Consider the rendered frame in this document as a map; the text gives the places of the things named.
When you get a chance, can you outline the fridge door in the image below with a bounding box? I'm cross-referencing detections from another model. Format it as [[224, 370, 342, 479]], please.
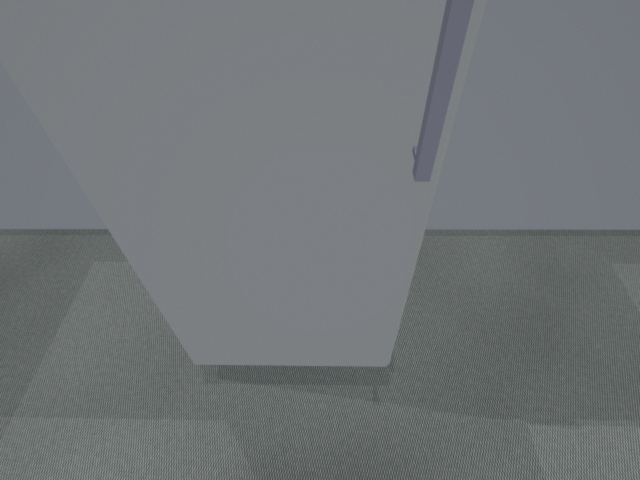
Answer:
[[0, 0, 482, 367]]

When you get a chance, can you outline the handle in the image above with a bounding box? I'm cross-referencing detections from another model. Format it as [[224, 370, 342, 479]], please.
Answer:
[[412, 0, 474, 182]]

